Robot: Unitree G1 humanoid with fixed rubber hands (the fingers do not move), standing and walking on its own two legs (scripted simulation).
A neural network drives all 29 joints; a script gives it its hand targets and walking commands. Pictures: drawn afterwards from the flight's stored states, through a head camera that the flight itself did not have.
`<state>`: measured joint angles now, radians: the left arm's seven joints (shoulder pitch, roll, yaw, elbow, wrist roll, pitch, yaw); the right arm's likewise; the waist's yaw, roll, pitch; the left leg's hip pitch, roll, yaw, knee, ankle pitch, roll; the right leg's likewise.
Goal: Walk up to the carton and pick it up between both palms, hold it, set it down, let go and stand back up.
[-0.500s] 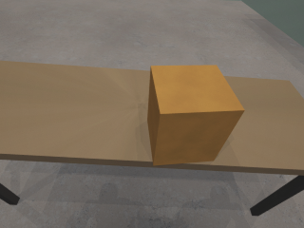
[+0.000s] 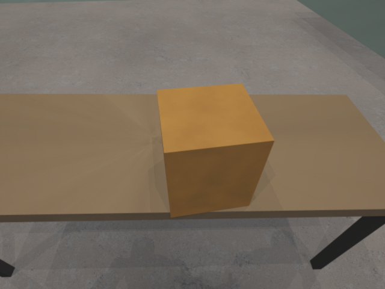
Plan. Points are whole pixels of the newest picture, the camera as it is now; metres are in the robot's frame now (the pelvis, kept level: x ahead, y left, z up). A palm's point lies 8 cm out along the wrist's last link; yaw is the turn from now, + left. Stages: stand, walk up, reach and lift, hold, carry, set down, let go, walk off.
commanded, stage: walk up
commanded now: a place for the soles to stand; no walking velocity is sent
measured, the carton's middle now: (205, 151) +0.45 -0.01 +0.03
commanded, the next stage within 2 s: reach and lift in 1.12 s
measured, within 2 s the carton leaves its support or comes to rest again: neither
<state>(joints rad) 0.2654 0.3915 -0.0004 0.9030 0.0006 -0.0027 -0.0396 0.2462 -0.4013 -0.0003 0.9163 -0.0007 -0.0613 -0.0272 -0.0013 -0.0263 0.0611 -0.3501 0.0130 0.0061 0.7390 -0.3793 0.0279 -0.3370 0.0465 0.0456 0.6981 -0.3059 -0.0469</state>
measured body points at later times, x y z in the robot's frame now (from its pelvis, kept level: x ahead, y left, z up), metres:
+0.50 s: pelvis +0.02 -0.01 +0.00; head +0.04 +0.00 +0.45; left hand +0.11 +0.30 -0.12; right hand +0.09 -0.32 -0.11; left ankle +0.05 +0.13 -0.72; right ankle +0.04 -0.13 -0.72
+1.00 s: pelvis +0.02 -0.01 +0.00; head +0.05 +0.00 +0.45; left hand +0.13 +0.30 -0.12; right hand +0.09 -0.32 -0.11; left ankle +0.05 +0.13 -0.72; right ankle +0.04 -0.13 -0.72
